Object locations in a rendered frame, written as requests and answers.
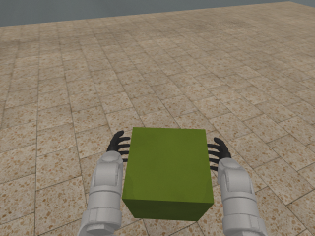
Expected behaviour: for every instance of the robot right hand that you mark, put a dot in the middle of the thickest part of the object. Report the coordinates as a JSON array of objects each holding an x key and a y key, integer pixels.
[{"x": 223, "y": 152}]

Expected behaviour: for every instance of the robot left hand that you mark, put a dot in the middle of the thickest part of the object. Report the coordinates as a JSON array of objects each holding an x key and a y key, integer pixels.
[{"x": 114, "y": 144}]

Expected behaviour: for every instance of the right robot forearm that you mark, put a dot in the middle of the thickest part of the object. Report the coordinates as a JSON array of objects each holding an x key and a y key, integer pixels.
[{"x": 240, "y": 212}]

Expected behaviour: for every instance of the carton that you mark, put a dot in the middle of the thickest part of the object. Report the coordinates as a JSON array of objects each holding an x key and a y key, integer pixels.
[{"x": 168, "y": 174}]

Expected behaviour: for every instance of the left robot forearm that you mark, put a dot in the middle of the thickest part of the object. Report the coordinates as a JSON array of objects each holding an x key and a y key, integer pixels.
[{"x": 103, "y": 214}]

